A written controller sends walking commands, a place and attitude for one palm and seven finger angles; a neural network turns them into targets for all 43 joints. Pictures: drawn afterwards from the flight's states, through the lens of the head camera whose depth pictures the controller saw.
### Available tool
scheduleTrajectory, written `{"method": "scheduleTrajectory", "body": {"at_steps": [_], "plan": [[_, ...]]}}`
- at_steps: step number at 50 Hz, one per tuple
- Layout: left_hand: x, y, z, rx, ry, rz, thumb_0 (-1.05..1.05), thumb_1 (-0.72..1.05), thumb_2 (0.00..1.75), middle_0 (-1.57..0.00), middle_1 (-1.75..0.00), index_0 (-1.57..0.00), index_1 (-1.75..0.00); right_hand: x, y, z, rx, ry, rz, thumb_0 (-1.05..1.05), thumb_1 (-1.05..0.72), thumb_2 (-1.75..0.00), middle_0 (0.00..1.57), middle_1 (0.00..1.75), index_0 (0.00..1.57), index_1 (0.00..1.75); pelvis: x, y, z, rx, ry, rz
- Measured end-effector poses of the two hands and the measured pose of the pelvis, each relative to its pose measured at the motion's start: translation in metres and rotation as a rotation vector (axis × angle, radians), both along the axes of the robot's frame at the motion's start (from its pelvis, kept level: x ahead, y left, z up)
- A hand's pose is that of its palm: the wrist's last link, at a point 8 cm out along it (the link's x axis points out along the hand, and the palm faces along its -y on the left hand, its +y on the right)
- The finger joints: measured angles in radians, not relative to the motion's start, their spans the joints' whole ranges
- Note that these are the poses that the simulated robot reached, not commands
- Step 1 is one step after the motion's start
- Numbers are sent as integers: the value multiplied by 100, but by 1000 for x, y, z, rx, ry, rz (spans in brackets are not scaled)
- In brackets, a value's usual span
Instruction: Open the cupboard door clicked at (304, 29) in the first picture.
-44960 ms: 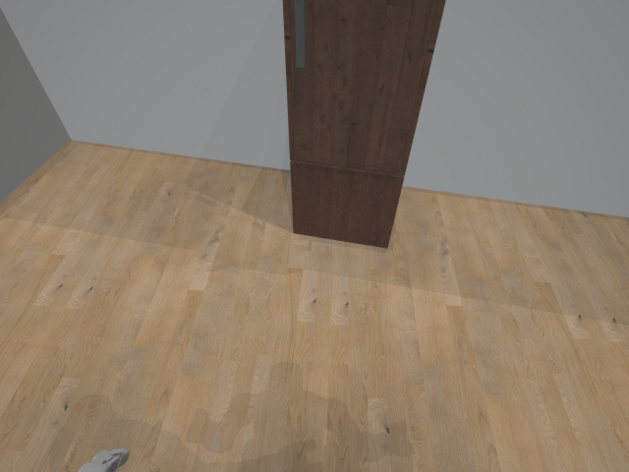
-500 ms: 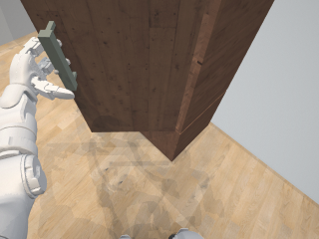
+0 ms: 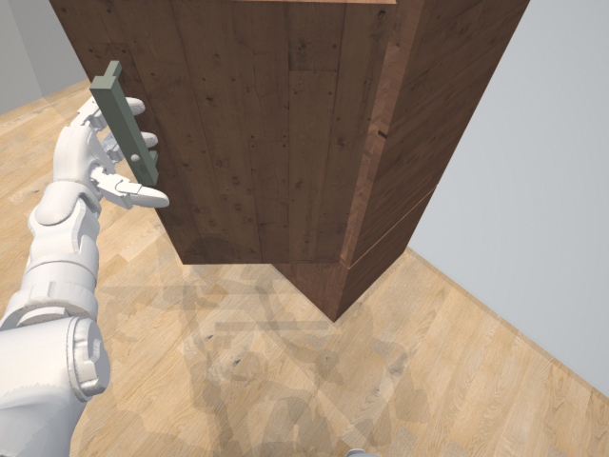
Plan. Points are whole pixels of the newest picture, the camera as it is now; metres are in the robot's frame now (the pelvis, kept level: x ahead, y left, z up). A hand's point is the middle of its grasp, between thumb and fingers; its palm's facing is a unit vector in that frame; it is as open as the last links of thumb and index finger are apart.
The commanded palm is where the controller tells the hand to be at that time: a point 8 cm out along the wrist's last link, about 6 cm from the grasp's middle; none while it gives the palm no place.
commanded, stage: slide the fingers in behind the handle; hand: left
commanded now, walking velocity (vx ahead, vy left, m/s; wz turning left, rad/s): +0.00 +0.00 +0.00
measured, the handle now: (132, 127) +0.53 +0.22 +0.12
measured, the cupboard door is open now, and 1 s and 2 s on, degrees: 46 48 86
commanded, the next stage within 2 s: close the thumb around the handle in 0.28 s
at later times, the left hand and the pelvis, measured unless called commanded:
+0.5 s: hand (141, 155) +0.47 +0.20 +0.12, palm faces -0.01 -1.00 +0.00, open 13.7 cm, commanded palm +0.45 +0.25 +0.12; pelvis -0.01 +0.00 +0.00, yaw +0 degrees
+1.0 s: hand (138, 156) +0.47 +0.20 +0.12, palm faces +0.01 -1.00 +0.00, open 5.9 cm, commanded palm +0.44 +0.25 +0.12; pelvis +0.00 +0.00 +0.00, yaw +0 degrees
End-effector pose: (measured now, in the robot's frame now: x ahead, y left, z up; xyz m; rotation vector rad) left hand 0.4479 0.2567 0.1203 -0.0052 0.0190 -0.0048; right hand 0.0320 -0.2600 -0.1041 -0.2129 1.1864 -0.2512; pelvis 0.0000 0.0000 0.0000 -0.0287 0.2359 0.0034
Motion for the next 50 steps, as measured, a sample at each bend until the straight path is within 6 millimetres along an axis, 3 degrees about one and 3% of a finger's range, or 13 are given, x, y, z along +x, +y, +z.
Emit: {"method": "scheduleTrajectory", "body": {"at_steps": [13,25,38,50], "plan": [[-3,4,2,13,-8,2,-2,-50,30,-29,-119,-30,-120,-11,-4,0,-24,6,-1,1,-91,-90,20,30,20,30,-9,2,-2,0,-2,4],[5,-6,0,8,-1,-7,-2,-45,32,-29,-120,-30,-120,-26,-1,-2,-22,37,-12,1,-91,-90,20,30,20,30,-10,3,-3,0,6,6],[9,-4,2,11,-16,-2,-1,10,55,-34,-126,-34,-126,-31,-1,-3,-13,57,-28,1,-91,-90,20,30,20,30,-6,1,-2,1,17,-6],[0,-6,4,9,-13,11,0,70,81,-37,-132,-37,-133,-9,-4,-1,-6,9,-10,1,-91,-90,20,30,20,30,-1,-1,0,2,0,-2]]}}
